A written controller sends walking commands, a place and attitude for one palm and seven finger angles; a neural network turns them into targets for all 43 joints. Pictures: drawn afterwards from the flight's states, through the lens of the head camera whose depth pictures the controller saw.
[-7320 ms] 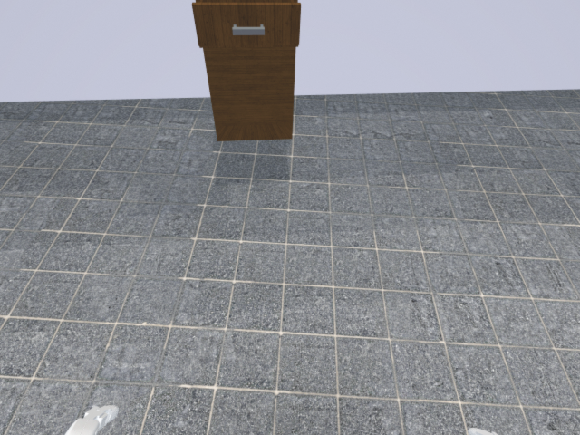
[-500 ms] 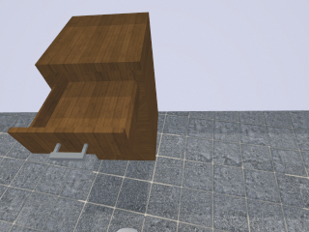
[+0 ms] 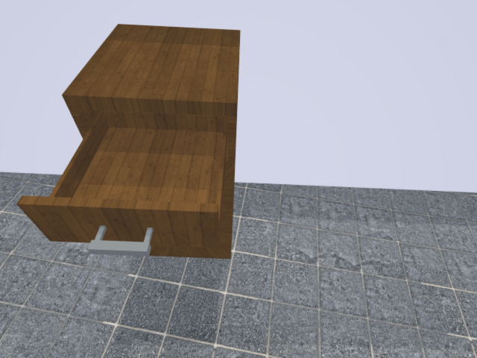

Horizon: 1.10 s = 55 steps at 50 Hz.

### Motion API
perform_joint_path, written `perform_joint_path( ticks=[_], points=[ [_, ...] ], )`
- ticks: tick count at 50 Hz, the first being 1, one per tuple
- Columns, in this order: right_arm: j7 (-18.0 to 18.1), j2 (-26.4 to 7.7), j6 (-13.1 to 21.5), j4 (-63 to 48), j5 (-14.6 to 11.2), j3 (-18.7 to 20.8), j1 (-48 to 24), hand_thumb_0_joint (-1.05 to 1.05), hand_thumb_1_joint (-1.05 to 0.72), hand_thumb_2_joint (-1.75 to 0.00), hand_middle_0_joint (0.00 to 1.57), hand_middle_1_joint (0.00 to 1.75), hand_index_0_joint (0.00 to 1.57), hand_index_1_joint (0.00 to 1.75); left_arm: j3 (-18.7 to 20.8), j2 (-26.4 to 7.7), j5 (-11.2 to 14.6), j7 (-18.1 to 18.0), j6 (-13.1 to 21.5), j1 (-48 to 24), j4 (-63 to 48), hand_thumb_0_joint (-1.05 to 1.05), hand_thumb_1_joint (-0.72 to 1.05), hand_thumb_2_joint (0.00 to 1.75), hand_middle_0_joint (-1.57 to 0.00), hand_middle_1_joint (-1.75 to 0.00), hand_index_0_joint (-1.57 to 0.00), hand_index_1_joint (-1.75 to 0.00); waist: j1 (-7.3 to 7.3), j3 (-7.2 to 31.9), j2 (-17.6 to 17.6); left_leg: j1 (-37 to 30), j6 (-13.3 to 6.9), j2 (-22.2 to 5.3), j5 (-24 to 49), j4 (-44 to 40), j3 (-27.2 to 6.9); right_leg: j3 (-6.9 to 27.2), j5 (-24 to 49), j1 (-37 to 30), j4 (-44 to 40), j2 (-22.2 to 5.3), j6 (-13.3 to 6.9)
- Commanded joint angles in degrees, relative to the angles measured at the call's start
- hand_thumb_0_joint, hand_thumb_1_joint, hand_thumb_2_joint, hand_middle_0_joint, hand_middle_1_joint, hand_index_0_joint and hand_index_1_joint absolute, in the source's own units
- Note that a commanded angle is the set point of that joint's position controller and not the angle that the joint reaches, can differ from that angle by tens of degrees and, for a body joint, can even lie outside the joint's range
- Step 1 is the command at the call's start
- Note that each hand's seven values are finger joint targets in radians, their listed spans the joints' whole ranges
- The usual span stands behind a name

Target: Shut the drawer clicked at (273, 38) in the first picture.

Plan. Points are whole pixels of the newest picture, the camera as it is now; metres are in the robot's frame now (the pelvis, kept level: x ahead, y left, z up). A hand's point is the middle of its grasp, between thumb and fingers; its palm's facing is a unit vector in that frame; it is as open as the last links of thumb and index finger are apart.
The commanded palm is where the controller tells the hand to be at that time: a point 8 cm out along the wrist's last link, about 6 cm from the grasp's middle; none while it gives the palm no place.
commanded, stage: come to a stop and stand still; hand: left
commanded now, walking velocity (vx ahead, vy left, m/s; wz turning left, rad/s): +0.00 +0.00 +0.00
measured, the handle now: (123, 239) +0.33 +0.26 -0.05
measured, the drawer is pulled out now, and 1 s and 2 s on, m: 0.30 0.30 0.30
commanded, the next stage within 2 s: look again from close up in 0.12 s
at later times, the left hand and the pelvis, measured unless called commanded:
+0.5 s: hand out of the picture +0.01 +0.18 -0.17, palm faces +0.00 -0.97 -0.25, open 7.4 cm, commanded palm none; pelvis +0.00 -0.01 -0.01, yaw +0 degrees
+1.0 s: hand out of the picture +0.01 +0.13 -0.18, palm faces +0.04 -0.98 -0.19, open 7.3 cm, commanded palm none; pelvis +0.00 -0.04 -0.01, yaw +0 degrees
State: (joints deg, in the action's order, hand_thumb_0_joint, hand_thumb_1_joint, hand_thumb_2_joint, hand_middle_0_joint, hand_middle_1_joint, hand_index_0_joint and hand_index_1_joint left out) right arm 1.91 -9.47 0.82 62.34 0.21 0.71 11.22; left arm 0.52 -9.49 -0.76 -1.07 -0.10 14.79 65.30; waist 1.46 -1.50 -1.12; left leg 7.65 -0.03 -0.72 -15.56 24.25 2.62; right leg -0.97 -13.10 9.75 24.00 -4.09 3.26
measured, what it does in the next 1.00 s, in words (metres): stands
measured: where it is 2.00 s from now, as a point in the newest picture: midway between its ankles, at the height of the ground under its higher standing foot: outside the picture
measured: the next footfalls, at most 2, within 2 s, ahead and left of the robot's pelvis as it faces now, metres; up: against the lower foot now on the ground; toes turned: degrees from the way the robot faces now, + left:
left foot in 1.44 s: +0.10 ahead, +0.12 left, +0.00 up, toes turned +4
right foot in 1.66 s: +0.09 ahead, -0.08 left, +0.00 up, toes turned -1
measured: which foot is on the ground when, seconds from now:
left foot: down 0.00-1.00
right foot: down 0.00-1.00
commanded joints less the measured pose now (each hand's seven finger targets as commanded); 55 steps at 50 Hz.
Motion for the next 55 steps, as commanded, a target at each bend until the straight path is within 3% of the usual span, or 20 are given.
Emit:
perform_joint_path(
  ticks=[1,10,11,12,13,14,16,18,23,25,32,41,44,47,49,51,53,55],
  points=[
    [0.37,-6.20,0.64,-0.15,0.17,0.64,4.76,0.00,-0.90,-0.90,0.20,0.30,0.20,0.30,1.10,-5.42,0.01,-0.84,0.42,3.07,-0.96,0.00,0.90,0.90,-0.20,-0.30,-0.20,-0.30,-0.78,-0.38,1.81,0.68,-0.56,-6.05,18.35,-4.76,-4.31,1.05,10.85,-1.51,-2.61,-2.32,-2.26],
    [0.44,-5.54,0.71,1.44,0.15,0.42,6.92,0.00,-0.90,-0.90,0.20,0.30,0.20,0.30,0.96,-5.40,0.22,-0.95,0.20,2.58,-0.87,0.00,0.90,0.90,-0.20,-0.30,-0.20,-0.30,-0.49,-2.20,2.84,2.23,-0.47,-5.91,15.52,-6.11,-4.24,0.83,9.44,-2.42,-3.25,-2.26,-2.34],
    [-0.46,-7.68,1.46,-2.65,-0.26,0.25,3.91,0.00,-0.90,-0.90,0.20,0.30,0.20,0.30,0.06,-6.53,-0.53,-3.41,1.79,5.27,-0.16,0.00,0.90,0.90,-0.20,-0.30,-0.20,-0.30,-0.12,-3.52,2.90,6.02,0.74,-6.09,22.84,4.71,-2.26,3.62,23.06,0.14,-0.75,-4.49,-3.44],
    [-0.75,-5.15,1.40,-3.58,0.50,0.27,7.79,0.00,-0.90,-0.90,0.20,0.30,0.20,0.30,0.65,-8.44,-0.30,-2.82,2.23,3.82,-2.74,0.00,0.90,0.90,-0.20,-0.30,-0.20,-0.30,-1.97,0.87,5.39,5.58,0.37,-4.11,11.94,1.72,-3.36,2.78,14.78,-1.90,2.45,-4.47,-4.63],
    [-0.66,-5.17,1.66,-3.19,0.66,0.08,7.59,0.00,-0.90,-0.90,0.20,0.30,0.20,0.30,0.24,-7.27,-0.13,-2.15,1.87,2.51,-3.16,0.00,0.90,0.90,-0.20,-0.30,-0.20,-0.30,-1.24,-1.28,8.47,6.74,-0.45,-4.82,11.68,-0.81,-4.06,1.88,6.18,0.27,2.96,-3.08,-4.89],
    [-0.80,-5.73,1.72,-3.46,0.95,-0.16,9.11,0.00,-0.90,-0.90,0.20,0.30,0.20,0.30,0.24,-7.28,-0.17,-1.82,1.78,2.42,-3.65,0.00,0.90,0.90,-0.20,-0.30,-0.20,-0.30,-1.44,1.06,9.94,6.66,-0.88,-6.20,15.83,-0.74,-4.95,0.75,3.64,-1.05,4.20,-1.46,-4.87],
    [-0.64,-6.35,1.54,-4.31,0.69,-0.12,8.90,0.00,-0.90,-0.90,0.20,0.30,0.20,0.30,0.15,-6.55,-0.04,-1.36,1.43,2.57,-4.22,0.00,0.90,0.90,-0.20,-0.30,-0.20,-0.30,-1.29,2.72,7.83,5.56,-1.82,-6.44,13.24,-0.98,-5.55,0.06,0.84,-0.79,4.24,-0.60,-4.56],
    [-0.49,-6.34,1.41,-4.62,0.56,-0.11,9.42,0.00,-0.90,-0.90,0.20,0.30,0.20,0.30,-0.05,-6.03,0.13,-1.11,1.35,2.33,-4.26,0.00,0.90,0.90,-0.20,-0.30,-0.20,-0.30,-1.41,1.52,2.71,5.58,-2.10,-6.04,11.54,-0.49,-5.25,0.34,2.09,0.24,3.74,-0.87,-4.52],
    [-0.45,-5.93,1.17,-3.72,0.56,-0.30,9.73,0.00,-0.90,-0.90,0.20,0.30,0.20,0.30,0.01,-6.03,0.27,-0.89,1.22,2.05,-4.28,0.00,0.90,0.90,-0.20,-0.30,-0.20,-0.30,-1.65,-2.95,-0.37,6.02,-1.64,-4.98,8.22,-1.59,-4.36,1.89,3.43,3.09,2.60,-1.36,-4.42],
    [-0.47,-5.88,1.08,-3.17,0.60,-0.34,9.42,0.00,-0.90,-0.90,0.20,0.30,0.20,0.30,0.08,-6.07,0.22,-0.84,1.11,2.18,-4.26,0.00,0.90,0.90,-0.20,-0.30,-0.20,-0.30,-1.38,-4.13,0.61,6.38,-1.57,-4.95,7.81,-2.20,-4.26,1.95,3.13,3.36,2.38,-1.18,-4.29],
    [-0.45,-5.33,0.88,-1.61,0.57,-0.44,8.92,0.00,-0.90,-0.90,0.20,0.30,0.20,0.30,0.33,-6.55,0.25,-0.75,1.48,2.77,-3.92,0.00,0.90,0.90,-0.20,-0.30,-0.20,-0.30,-1.63,-2.42,-1.28,3.72,-0.95,-4.36,7.29,-1.97,-2.67,3.41,5.44,3.60,0.71,-1.73,-4.53],
    [-0.30,-5.02,0.63,-0.41,0.52,-0.52,7.57,0.00,-0.90,-0.90,0.20,0.30,0.20,0.30,0.58,-6.59,0.22,-0.62,1.68,3.29,-3.62,0.00,0.90,0.90,-0.20,-0.30,-0.20,-0.30,-1.47,-1.36,0.09,2.54,-0.27,-4.45,7.35,-1.50,-1.69,4.01,7.30,2.89,-1.02,-1.97,-4.85],
    [-0.56,-4.99,0.02,-0.40,0.57,-0.42,7.74,0.00,-0.90,-0.90,0.20,0.30,0.20,0.30,1.14,-7.75,-0.11,-0.61,1.58,3.53,-4.02,0.00,0.90,0.90,-0.20,-0.30,-0.20,-0.30,-1.17,-2.22,-0.63,4.28,-0.01,-3.01,1.61,0.83,-0.41,5.81,0.93,3.05,-1.89,-3.06,-5.92],
    [-0.87,-4.69,-0.53,-1.02,0.74,-0.24,7.87,0.00,-0.90,-0.90,0.20,0.30,0.20,0.30,2.04,-9.36,-0.23,-0.53,1.25,4.11,-4.42,0.00,0.90,0.90,-0.20,-0.30,-0.20,-0.30,-0.73,-3.81,-3.09,7.17,0.27,-1.40,-3.59,4.53,1.31,9.71,-6.33,3.92,-5.42,-6.29,-7.80],
    [-0.97,-4.43,-0.71,-1.43,0.79,0.01,8.40,0.00,-0.90,-0.90,0.20,0.30,0.20,0.30,2.76,-10.20,-0.44,-0.57,1.01,4.27,-5.12,0.00,0.90,0.90,-0.20,-0.30,-0.20,-0.30,-0.71,-4.25,-6.10,8.30,0.20,-1.12,-5.04,6.90,1.96,11.67,-8.29,4.07,-6.99,-8.26,-9.09],
    [-1.01,-4.35,-0.44,-1.52,0.85,0.08,9.51,0.00,-0.90,-0.90,0.20,0.30,0.20,0.30,3.32,-10.21,-0.52,-0.66,0.89,3.72,-5.87,0.00,0.90,0.90,-0.20,-0.30,-0.20,-0.30,-1.03,-4.11,-6.04,7.62,0.07,-1.38,-3.98,6.18,1.83,11.46,-6.52,4.93,-5.65,-9.21,-9.64],
    [-0.98,-4.60,-0.04,-1.20,0.83,0.05,11.36,0.00,-0.90,-0.90,0.20,0.30,0.20,0.30,3.41,-9.34,-0.50,-0.61,0.73,2.99,-6.57,0.00,0.90,0.90,-0.20,-0.30,-0.20,-0.30,-1.59,-3.22,-3.17,4.75,-0.22,-1.85,-0.59,2.62,0.98,8.22,-3.68,5.62,-1.42,-7.10,-8.84],
    [-0.93,-7.01,0.35,-0.73,1.09,0.39,13.52,0.00,-0.90,-0.90,0.20,0.30,0.20,0.30,3.36,-7.02,-0.59,-0.39,0.32,1.77,-7.85,0.00,0.90,0.90,-0.20,-0.30,-0.20,-0.30,-1.98,-2.33,6.85,2.49,-2.31,-6.38,7.74,-0.61,-4.15,0.38,-5.90,7.24,7.66,-1.03,-6.43]
  ],
)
